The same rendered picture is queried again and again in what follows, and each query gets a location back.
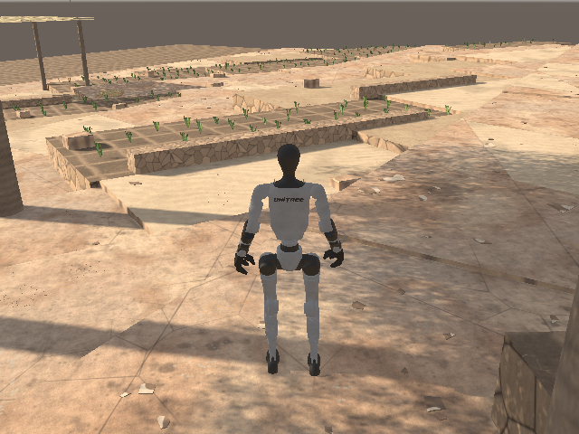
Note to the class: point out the right robot shin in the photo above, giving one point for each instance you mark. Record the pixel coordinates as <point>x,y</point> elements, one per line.
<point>313,334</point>

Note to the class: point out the robot right forearm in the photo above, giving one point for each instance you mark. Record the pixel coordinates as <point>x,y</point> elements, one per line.
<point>333,239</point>

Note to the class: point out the right robot thigh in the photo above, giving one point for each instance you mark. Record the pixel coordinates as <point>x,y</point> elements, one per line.
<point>311,271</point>

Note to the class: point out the left robot upper arm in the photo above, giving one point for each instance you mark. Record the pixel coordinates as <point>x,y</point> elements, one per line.
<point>260,192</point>

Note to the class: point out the robot right hand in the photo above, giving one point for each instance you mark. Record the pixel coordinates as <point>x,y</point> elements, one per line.
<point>331,254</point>

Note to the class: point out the robot left forearm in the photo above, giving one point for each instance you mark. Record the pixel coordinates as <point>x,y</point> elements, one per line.
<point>245,242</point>

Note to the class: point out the right robot upper arm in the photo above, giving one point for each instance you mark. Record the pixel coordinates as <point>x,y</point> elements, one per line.
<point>317,191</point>

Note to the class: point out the robot left hand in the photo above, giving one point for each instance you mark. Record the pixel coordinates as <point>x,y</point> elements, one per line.
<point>239,261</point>

